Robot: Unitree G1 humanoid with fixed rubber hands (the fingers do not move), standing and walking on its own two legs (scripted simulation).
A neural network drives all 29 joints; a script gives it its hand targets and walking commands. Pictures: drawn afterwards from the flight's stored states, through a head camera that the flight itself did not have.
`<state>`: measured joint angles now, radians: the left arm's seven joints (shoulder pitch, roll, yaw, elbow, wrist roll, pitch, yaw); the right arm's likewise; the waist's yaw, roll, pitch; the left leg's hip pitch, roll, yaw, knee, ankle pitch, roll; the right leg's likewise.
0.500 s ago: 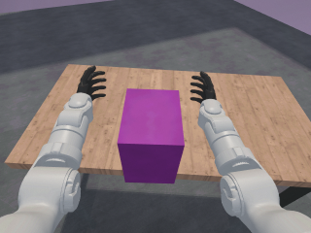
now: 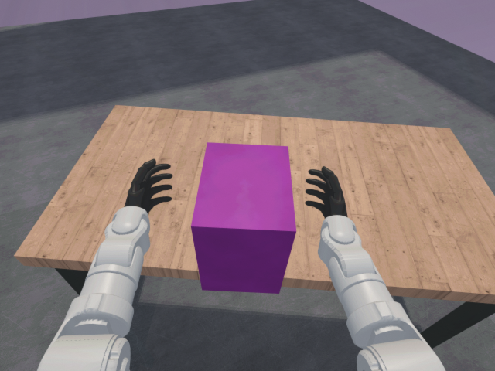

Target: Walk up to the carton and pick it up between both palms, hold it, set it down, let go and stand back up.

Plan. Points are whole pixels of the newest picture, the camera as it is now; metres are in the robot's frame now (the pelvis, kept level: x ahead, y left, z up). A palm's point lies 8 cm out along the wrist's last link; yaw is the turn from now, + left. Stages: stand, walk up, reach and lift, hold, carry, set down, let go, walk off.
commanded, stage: set down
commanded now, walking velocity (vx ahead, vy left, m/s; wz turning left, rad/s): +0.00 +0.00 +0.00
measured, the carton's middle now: (244, 219) +0.42 +0.00 -0.04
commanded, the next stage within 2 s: let go in 0.94 s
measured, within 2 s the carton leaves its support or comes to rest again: neither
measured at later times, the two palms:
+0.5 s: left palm (132, 259) +0.29 +0.18 +0.03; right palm (335, 264) +0.29 -0.15 +0.02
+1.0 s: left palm (134, 312) +0.23 +0.18 -0.03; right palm (334, 321) +0.22 -0.15 -0.04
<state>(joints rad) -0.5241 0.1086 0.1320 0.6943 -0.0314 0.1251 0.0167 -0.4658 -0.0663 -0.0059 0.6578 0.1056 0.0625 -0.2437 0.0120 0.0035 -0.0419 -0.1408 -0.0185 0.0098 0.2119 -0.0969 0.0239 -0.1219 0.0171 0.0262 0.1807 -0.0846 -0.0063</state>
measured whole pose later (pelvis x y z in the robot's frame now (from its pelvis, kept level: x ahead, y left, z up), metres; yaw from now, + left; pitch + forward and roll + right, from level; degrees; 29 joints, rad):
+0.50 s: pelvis +0.00 +0.01 +0.00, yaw +0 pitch -2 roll +0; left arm -0.16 0.06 0.03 0.47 -0.01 -0.01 0.03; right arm -0.12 -0.06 0.04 0.53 0.11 -0.12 -0.21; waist 0.03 -0.01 -0.01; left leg -0.11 -0.03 0.02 0.29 -0.15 0.04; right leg -0.09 0.01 0.03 0.25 -0.13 0.00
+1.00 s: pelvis +0.01 +0.01 -0.01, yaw -1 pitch +0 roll +0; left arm 0.09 0.06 -0.02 0.53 -0.03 -0.28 0.05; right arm 0.12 -0.03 0.09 0.65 0.07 -0.46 -0.15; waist 0.03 0.00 -0.01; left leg -0.20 -0.03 0.02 0.41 -0.22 0.03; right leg -0.20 0.01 0.04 0.42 -0.22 0.00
